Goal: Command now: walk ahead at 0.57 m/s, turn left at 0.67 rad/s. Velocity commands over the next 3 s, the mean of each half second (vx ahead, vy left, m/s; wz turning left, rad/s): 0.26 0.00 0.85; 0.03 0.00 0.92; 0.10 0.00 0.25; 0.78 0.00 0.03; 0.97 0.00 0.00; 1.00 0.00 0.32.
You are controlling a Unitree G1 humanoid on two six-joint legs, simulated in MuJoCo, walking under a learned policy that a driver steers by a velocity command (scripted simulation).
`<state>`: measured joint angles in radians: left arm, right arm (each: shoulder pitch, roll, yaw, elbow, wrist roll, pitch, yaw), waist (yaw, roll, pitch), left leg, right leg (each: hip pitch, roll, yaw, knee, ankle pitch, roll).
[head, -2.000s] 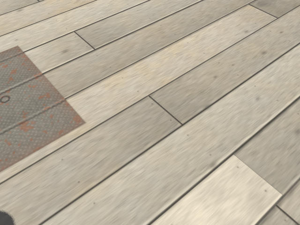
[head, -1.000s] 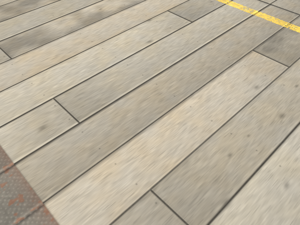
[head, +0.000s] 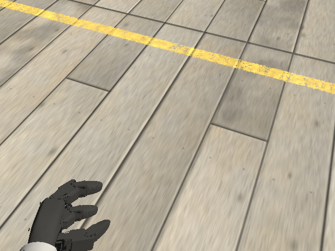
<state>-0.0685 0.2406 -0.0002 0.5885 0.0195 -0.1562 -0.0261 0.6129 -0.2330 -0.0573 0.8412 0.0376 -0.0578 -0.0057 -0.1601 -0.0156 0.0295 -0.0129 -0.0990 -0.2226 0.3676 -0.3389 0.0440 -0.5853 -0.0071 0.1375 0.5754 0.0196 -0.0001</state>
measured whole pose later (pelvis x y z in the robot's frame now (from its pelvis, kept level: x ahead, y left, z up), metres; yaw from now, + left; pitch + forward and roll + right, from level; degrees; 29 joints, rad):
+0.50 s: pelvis +0.20 +0.02 -0.02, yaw +28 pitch +1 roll -3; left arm 0.10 0.34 0.10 0.76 -0.01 -0.03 0.00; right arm 0.16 -0.36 -0.10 0.56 0.00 0.05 0.02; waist 0.02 -0.02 0.08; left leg -0.47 0.01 0.01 0.66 -0.23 0.07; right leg -0.34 -0.11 -0.13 0.87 -0.50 0.06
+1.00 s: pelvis +0.27 +0.00 +0.00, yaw +55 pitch +1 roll +0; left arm 0.14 0.30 0.08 0.74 0.02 -0.01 0.01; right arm 0.17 -0.36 -0.09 0.53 0.01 0.05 -0.02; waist 0.01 0.04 0.04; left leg -0.52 -0.15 -0.20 1.00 -0.43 -0.02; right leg -0.30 0.04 0.06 0.48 -0.19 -0.01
